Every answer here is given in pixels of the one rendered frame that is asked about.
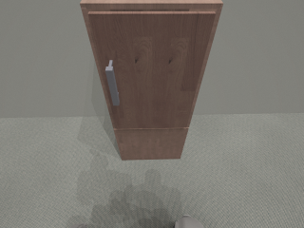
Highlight handle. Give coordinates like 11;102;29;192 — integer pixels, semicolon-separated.
105;60;120;106

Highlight cupboard door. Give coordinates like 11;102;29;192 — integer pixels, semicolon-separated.
88;11;216;129

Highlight right robot thigh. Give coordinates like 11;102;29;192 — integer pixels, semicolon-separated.
175;217;204;228

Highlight right robot shin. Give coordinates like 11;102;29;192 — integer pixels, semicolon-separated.
181;215;191;219

